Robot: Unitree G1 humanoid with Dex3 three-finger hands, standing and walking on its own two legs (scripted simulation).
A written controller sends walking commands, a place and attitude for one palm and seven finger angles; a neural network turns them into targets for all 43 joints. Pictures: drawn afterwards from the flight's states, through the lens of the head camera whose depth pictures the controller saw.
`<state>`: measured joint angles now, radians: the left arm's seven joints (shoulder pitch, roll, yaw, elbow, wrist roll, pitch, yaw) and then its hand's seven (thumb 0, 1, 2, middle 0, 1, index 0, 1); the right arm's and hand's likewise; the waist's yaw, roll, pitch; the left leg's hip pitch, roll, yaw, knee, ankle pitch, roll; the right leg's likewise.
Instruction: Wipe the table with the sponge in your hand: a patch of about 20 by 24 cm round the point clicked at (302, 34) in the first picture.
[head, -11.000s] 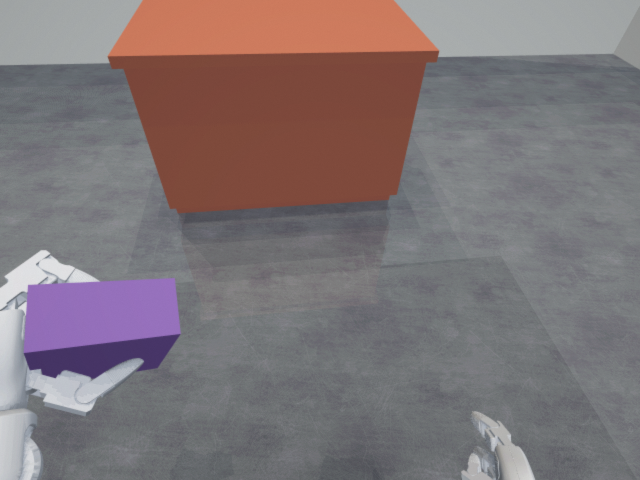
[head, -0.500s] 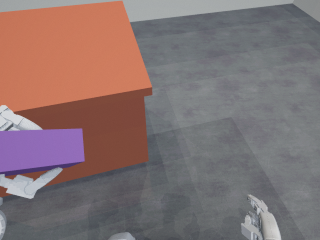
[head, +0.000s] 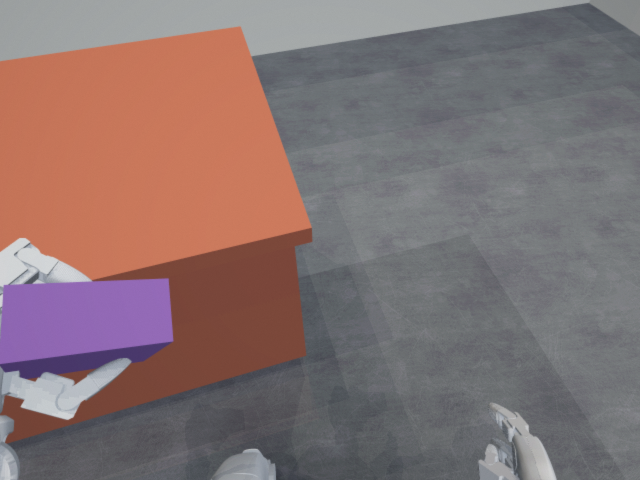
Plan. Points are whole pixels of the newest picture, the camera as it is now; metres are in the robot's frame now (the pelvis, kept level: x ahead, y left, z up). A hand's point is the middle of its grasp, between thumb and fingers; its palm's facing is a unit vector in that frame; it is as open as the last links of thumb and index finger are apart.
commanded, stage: come to a stop and stand still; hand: left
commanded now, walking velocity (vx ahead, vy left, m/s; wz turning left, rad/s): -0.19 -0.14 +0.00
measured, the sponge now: (110, 328) +0.23 +0.20 +0.14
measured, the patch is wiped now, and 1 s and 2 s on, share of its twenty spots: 0.00 0.00 0.00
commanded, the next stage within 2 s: look again from close up in 1.16 s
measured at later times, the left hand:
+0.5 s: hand (72, 328) +0.22 +0.22 +0.16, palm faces +0.33 -0.82 -0.46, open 9.9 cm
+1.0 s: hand (53, 397) +0.17 +0.21 +0.16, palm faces +0.37 -0.83 -0.40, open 9.9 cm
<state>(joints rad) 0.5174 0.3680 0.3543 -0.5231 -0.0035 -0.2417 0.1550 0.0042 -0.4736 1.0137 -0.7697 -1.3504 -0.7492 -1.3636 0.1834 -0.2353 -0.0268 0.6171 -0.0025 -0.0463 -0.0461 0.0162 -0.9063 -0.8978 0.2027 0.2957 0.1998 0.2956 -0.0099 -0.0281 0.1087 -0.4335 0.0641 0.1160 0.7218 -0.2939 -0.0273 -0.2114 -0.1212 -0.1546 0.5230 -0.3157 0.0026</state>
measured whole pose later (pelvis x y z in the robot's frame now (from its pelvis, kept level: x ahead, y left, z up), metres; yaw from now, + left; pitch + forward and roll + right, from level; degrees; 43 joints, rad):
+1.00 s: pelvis -0.05 -0.02 +0.00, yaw -2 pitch -1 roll +0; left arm 0.46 0.35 0.31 -0.44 -0.03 -0.17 0.15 0.00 -0.47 1.01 -0.77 -1.35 -0.75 -1.36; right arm 0.22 -0.20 0.03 0.60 0.00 -0.06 -0.06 0.01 -0.90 -0.90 0.20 0.30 0.20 0.30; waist 0.02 0.03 0.01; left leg -0.25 0.04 0.06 0.53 -0.28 -0.01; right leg -0.27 0.05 -0.15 0.46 -0.18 -0.10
